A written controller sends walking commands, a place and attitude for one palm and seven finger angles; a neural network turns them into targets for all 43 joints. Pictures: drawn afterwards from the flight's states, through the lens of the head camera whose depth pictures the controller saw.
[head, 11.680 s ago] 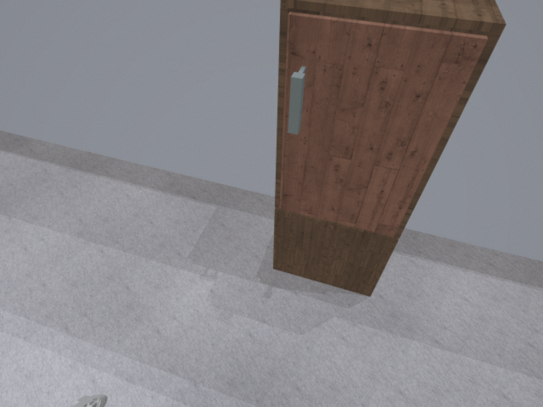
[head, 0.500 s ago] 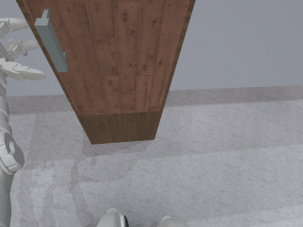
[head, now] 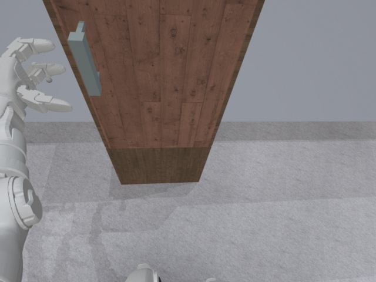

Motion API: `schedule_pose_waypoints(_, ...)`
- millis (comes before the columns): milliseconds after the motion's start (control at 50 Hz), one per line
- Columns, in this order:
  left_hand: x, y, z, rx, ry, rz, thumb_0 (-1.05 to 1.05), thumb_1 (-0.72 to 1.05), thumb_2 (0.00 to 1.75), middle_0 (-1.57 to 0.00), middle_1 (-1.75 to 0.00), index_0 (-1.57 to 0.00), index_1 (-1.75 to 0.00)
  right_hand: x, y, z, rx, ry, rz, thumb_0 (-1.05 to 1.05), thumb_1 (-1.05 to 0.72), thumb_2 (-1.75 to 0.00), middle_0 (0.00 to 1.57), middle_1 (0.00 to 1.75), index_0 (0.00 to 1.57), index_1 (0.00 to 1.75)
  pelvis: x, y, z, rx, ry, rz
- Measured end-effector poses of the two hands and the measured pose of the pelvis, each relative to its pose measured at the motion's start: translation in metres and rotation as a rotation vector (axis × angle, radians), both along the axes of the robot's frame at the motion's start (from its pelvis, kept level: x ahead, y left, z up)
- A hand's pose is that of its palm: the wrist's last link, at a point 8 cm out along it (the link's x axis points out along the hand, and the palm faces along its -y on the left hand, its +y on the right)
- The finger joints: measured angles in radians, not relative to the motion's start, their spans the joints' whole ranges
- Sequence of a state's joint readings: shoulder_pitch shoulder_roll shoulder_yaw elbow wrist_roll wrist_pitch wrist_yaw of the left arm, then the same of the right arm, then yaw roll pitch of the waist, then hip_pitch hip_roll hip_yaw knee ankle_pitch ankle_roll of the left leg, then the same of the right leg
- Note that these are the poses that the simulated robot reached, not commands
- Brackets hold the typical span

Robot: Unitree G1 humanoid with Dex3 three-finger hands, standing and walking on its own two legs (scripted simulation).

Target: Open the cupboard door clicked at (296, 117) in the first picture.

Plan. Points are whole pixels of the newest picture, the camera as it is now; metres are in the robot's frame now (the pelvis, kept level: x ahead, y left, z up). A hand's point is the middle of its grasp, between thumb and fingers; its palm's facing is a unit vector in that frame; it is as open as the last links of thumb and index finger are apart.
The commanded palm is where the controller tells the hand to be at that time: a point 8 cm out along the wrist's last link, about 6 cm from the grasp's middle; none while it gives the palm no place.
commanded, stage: move the hooked fingers beside the handle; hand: left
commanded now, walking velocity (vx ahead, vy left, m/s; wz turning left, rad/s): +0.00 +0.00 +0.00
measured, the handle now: (88, 60) +0.55 +0.19 +0.12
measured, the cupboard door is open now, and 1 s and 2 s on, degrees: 0 0 0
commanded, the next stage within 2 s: slide the fingers in behind the handle in 0.26 s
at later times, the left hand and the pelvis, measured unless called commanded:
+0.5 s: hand (48, 79) +0.48 +0.25 +0.13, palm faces +0.04 -1.00 +0.01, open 14.0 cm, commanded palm +0.46 +0.29 +0.12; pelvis -0.02 +0.00 +0.00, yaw +0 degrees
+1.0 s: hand (76, 77) +0.50 +0.20 +0.12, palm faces +0.03 -1.00 +0.01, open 14.0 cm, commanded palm +0.48 +0.25 +0.12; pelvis -0.01 -0.01 +0.00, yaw +0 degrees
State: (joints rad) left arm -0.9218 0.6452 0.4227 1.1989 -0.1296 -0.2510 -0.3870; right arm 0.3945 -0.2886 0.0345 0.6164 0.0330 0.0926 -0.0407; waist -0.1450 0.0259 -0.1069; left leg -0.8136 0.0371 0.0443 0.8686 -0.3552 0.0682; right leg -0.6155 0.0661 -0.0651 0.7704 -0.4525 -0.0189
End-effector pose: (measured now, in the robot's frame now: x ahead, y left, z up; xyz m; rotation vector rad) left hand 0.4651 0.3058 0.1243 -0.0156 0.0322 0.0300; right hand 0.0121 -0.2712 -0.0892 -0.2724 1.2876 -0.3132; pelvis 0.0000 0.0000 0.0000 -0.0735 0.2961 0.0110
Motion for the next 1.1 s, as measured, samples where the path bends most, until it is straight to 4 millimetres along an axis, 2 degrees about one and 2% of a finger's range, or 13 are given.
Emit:
schedule_pose_waypoints(80,-0.001,-0.005,0.003,0.005,-0.018,0.004,-0.01,-0.50,0.30,-0.30,-1.20,-0.30,-1.20,0.010,0.000,-0.001,-0.003,-0.037,0.024,0.01,-0.90,-0.90,0.20,0.30,0.20,0.30,-0.004,0.001,-0.001,0.000,-0.003,0.004)
schedule_pose_waypoints(180,-0.002,-0.010,0.006,-0.001,-0.031,0.004,-0.01,-0.50,0.30,-0.30,-1.20,-0.30,-1.20,0.007,0.001,-0.002,0.002,-0.049,0.026,0.01,-0.90,-0.90,0.20,0.30,0.20,0.30,-0.008,0.000,-0.002,0.001,-0.006,0.001)
schedule_pose_waypoints(460,-0.008,-0.003,0.007,0.009,-0.027,0.013,-0.01,-0.50,0.30,-0.30,-1.20,-0.30,-1.20,-0.047,-0.003,-0.002,-0.005,0.056,-0.037,0.01,-0.90,-0.90,0.20,0.30,0.20,0.30,-0.016,-0.004,-0.003,-0.001,-0.010,-0.004)
schedule_pose_waypoints(580,-0.006,-0.010,0.006,0.008,-0.030,-0.008,-0.01,-0.50,0.30,-0.30,-1.20,-0.30,-1.20,-0.059,-0.005,0.001,-0.016,0.082,-0.049,0.01,-0.90,-0.90,0.20,0.30,0.20,0.30,-0.017,-0.004,-0.003,-0.003,-0.006,-0.002)
schedule_pose_waypoints(800,0.003,-0.037,0.001,0.002,-0.019,-0.003,-0.01,-0.50,0.30,-0.30,-1.20,-0.30,-1.20,-0.044,-0.001,-0.003,0.004,0.024,-0.033,0.01,-0.90,-0.90,0.20,0.30,0.20,0.30,-0.016,-0.003,-0.003,0.001,-0.006,-0.008)
schedule_pose_waypoints(960,0.007,-0.047,0.002,0.007,-0.020,0.001,-0.01,-0.50,0.30,-0.30,-1.20,-0.30,-1.20,-0.031,0.003,-0.008,0.035,0.001,-0.022,0.01,-0.90,-0.90,0.20,0.30,0.20,0.30,-0.013,-0.005,-0.003,0.006,-0.008,-0.010)
schedule_pose_waypoints(1100,0.011,-0.055,-0.002,0.010,-0.005,0.001,-0.01,-0.50,0.30,-0.30,-1.20,-0.30,-1.20,-0.028,0.001,-0.010,0.042,0.009,-0.016,0.01,-0.90,-0.90,0.20,0.30,0.20,0.30,-0.011,-0.008,-0.004,0.008,-0.003,-0.005)
